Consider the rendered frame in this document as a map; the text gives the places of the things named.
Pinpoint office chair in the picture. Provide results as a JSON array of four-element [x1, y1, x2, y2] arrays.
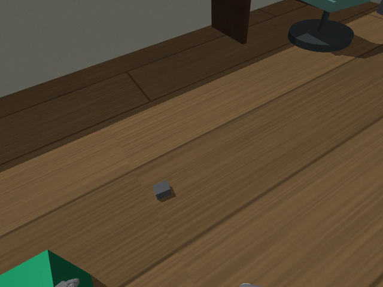
[[288, 0, 370, 52]]

